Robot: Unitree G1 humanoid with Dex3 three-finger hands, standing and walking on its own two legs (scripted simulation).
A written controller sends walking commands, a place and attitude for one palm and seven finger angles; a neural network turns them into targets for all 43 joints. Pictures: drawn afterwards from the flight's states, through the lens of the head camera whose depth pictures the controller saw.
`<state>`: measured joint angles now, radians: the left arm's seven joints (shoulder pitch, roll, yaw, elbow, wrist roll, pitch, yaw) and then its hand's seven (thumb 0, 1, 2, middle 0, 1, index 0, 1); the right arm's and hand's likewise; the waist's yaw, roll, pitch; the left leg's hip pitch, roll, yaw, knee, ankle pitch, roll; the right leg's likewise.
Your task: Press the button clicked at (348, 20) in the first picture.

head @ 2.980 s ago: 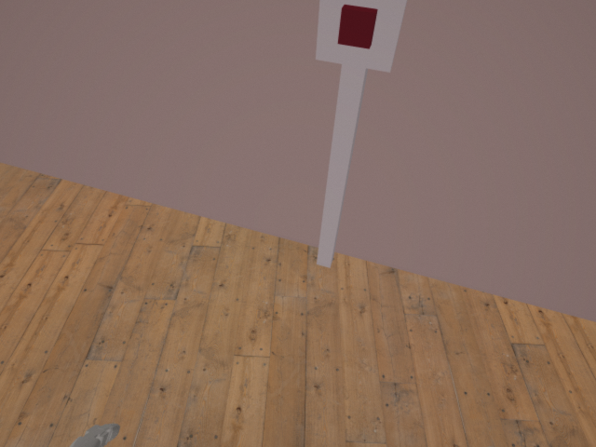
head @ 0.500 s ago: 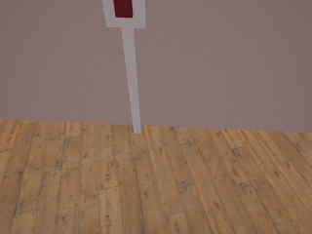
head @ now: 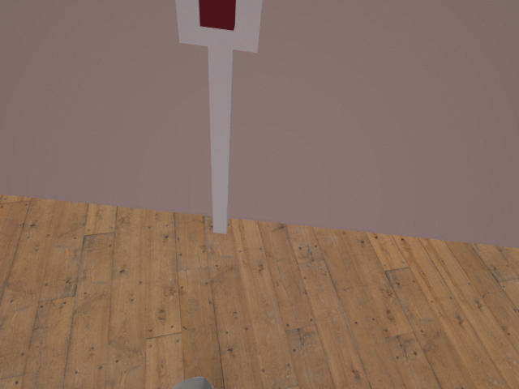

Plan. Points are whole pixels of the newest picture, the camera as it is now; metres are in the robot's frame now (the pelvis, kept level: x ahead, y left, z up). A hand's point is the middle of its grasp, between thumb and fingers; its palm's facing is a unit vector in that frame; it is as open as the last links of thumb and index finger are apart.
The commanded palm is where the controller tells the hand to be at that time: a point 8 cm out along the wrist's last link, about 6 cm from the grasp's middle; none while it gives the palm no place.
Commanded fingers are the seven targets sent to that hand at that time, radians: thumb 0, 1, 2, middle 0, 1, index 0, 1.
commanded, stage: take the last steps up to it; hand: left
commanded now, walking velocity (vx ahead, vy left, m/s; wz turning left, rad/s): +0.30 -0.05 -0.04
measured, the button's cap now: (217, 7) +0.77 +0.17 +0.20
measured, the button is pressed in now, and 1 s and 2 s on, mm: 0 0 0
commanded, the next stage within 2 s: come to a stop and stand still in 0.52 s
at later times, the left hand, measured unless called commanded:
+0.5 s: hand (200, 294) +0.30 +0.13 -0.15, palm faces -0.06 -0.98 -0.18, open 7.4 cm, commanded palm none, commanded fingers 0.00 0.90 0.90 -0.20 -0.30 -0.20 -0.30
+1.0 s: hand (182, 308) +0.28 +0.16 -0.18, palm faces +0.11 -0.98 -0.16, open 7.4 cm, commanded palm none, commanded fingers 0.00 0.90 0.90 -0.20 -0.30 -0.20 -0.30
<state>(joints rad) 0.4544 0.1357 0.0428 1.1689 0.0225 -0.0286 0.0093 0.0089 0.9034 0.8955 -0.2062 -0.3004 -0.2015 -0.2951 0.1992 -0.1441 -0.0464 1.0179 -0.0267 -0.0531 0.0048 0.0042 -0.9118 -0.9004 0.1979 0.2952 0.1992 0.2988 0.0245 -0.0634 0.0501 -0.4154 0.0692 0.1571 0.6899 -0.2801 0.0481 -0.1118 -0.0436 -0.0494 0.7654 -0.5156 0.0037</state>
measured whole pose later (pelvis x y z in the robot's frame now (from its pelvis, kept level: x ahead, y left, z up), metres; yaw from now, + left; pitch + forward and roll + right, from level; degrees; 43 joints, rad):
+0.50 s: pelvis +0.19 -0.03 +0.00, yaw -2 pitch +0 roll +1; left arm 0.13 0.15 0.06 1.02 0.03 -0.03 -0.02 0.01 0.91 0.90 -0.20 -0.30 -0.20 -0.29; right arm 0.49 -0.08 -0.04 1.18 -0.03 -0.05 -0.02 0.00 -0.91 -0.90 0.20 0.30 0.20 0.30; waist -0.07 0.01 0.05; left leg 0.00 0.07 0.19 0.50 -0.47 -0.03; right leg -0.42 -0.07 -0.13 0.57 -0.14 -0.02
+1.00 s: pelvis +0.28 -0.01 +0.01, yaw +0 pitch -2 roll -2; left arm 0.26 0.17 0.06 1.06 0.02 0.04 0.05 0.01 0.91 0.90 -0.21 -0.30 -0.20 -0.29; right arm 0.11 -0.14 -0.04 0.99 -0.02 0.02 -0.03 0.00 -0.91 -0.90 0.20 0.29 0.20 0.30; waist 0.05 -0.04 0.08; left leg -0.33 0.03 0.12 0.60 -0.25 0.08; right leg -0.33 -0.04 -0.08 0.85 -0.50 0.02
